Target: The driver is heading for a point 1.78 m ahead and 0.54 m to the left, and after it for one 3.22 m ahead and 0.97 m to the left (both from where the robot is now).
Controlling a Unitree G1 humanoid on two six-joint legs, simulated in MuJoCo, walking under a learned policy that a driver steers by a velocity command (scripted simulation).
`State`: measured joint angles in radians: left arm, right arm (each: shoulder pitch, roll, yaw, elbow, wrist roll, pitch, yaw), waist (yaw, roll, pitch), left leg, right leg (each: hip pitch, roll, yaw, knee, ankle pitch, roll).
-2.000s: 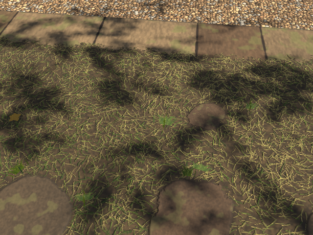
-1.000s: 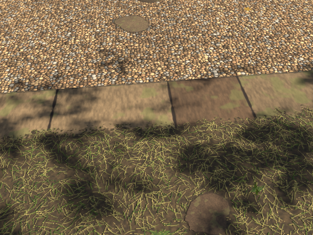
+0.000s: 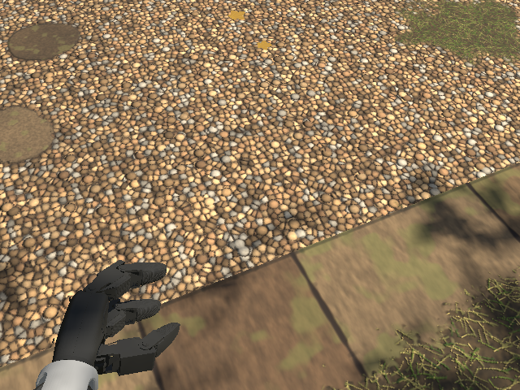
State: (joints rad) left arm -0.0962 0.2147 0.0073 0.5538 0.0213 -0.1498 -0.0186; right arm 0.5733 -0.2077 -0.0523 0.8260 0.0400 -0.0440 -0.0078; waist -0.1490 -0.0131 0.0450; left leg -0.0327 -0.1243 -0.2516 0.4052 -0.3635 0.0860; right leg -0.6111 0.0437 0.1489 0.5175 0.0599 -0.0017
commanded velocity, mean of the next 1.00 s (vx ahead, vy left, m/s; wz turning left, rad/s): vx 0.11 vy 0.00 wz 0.46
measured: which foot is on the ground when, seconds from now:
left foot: down 0.00-0.06, up 0.08-0.46, down 0.48-0.94, up 0.96-1.00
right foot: up 0.00-0.04, down 0.06-0.48, up 0.50-0.90, down 0.92-1.00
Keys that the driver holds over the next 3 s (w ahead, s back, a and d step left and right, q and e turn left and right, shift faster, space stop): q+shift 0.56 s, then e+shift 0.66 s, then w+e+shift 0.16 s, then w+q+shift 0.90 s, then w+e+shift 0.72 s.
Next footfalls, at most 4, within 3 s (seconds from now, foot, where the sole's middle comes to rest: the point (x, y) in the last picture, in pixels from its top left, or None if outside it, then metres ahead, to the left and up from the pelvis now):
0.06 right None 0.28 -0.11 -0.77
0.48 left None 0.21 0.15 -0.77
0.92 right None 0.29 -0.06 -0.77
1.36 left None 0.27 0.15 -0.77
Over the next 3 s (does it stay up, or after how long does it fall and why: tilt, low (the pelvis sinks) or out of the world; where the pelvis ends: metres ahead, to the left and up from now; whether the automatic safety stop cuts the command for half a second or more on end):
stays up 1.35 0.46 -0.03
